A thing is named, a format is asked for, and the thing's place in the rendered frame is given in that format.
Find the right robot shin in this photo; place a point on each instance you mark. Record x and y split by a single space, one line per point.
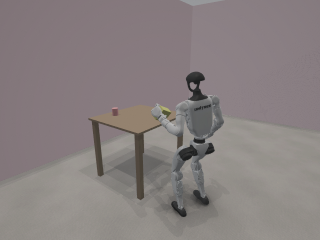
199 179

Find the left robot hand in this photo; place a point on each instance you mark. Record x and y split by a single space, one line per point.
156 111

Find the right robot hand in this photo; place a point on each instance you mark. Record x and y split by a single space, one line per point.
208 135

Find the left robot forearm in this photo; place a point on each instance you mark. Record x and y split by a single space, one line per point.
171 128

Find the right robot foot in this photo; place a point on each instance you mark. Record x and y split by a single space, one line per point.
204 199

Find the left robot upper arm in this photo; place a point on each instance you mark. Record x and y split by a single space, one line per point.
180 117

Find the right robot forearm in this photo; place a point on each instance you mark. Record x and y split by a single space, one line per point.
215 128

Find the sponge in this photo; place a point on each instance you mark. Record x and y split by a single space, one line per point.
165 111

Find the table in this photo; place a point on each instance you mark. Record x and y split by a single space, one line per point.
136 120

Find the right robot upper arm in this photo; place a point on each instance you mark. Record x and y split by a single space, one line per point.
216 108

